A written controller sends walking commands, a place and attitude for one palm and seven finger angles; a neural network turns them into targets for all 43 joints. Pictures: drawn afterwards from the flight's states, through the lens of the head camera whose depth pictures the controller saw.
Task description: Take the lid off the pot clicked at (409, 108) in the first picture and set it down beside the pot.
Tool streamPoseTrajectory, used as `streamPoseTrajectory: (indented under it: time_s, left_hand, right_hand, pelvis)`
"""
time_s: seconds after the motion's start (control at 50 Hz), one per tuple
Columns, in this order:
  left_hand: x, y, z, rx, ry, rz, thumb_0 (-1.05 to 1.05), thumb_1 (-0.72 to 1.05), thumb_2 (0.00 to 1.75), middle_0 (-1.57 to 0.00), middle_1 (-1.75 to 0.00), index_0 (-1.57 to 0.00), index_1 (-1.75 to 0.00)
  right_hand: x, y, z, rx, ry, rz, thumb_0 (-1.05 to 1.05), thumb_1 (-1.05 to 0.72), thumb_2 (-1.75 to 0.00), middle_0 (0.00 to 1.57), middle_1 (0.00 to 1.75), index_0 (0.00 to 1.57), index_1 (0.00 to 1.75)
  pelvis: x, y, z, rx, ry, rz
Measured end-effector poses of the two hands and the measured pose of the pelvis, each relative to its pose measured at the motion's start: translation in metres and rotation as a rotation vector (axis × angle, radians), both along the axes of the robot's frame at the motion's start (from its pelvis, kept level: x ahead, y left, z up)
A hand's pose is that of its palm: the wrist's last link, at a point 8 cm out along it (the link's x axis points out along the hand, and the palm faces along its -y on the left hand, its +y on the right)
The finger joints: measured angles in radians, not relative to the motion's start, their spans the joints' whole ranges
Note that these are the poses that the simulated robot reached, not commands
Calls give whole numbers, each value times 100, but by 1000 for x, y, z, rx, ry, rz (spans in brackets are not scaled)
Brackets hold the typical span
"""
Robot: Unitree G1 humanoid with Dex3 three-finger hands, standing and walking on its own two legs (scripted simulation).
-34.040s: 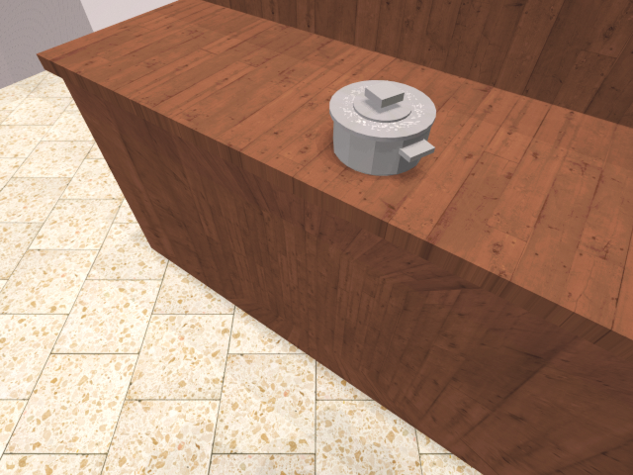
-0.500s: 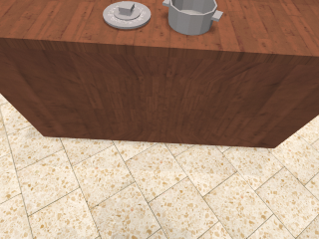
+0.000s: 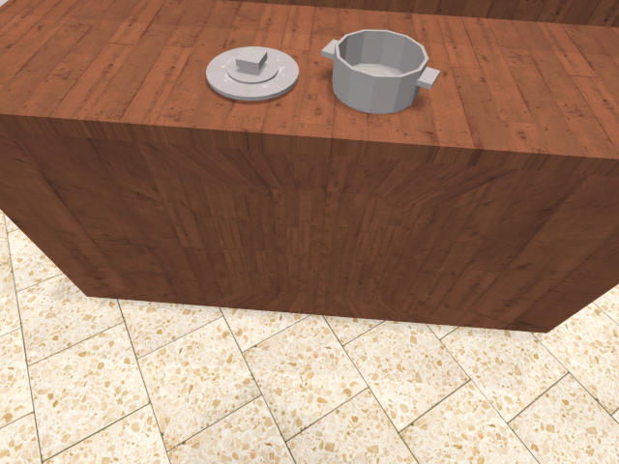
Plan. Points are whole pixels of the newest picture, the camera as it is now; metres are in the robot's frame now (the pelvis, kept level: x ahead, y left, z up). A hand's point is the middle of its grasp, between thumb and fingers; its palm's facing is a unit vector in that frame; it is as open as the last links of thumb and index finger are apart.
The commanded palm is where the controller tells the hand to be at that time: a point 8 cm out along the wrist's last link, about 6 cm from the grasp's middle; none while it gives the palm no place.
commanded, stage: stop stepping back and stand still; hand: left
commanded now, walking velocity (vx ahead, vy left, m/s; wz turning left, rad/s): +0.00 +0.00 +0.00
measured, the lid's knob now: (251, 58) +0.79 +0.14 +0.08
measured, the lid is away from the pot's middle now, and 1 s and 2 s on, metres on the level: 0.24 0.24 0.24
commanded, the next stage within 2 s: let the arm hang, fingers relaxed in 0.30 s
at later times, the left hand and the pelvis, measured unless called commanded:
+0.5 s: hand out of the picture +0.03 +0.18 -0.17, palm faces +0.03 -0.98 -0.22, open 7.3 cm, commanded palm none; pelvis +0.00 +0.00 +0.01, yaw -1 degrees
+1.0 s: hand out of the picture -0.04 +0.16 -0.17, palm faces +0.04 -0.99 -0.15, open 7.4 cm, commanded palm none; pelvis -0.02 +0.01 +0.01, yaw -1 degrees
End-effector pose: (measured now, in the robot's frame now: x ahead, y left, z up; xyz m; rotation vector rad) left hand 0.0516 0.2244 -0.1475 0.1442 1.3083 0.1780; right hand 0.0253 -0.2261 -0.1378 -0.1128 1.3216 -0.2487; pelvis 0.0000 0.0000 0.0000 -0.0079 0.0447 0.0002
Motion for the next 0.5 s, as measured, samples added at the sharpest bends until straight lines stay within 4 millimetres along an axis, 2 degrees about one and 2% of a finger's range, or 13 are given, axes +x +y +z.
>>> streamPoseTrajectory:
  time_s: [0.08, 0.18, 0.34, 0.5]
  left_hand:
    - [5, 1, 5, 0, -6, -2, 0, 93, 90, -20, -30, -20, -30]
    - [5, 3, 6, 6, 6, -14, 0, 92, 90, -20, -30, -20, -30]
    - [-6, 3, 7, 12, 23, -14, 0, 92, 90, -20, -30, -20, -30]
    - [-29, 2, 8, 8, 56, -9, 0, 92, 90, -20, -30, -20, -30]
  right_hand:
    - [5, 1, 3, 0, 8, -6, 0, -95, -89, 20, 30, 20, 30]
    - [-1, 1, 0, 6, 26, -21, 0, -95, -89, 20, 30, 20, 30]
    - [-27, 8, -3, 30, 83, -37, 0, -93, -89, 20, 30, 20, 30]
    - [-56, 22, -3, 65, 133, -49, 0, -92, -89, 20, 30, 20, 30]
  pelvis:
    - [9, 0, 4, 5, -4, -3]
    - [14, 0, 3, 4, -9, -7]
    - [13, 0, 4, 3, -29, -11]
    - [4, 0, 6, 2, -40, -12]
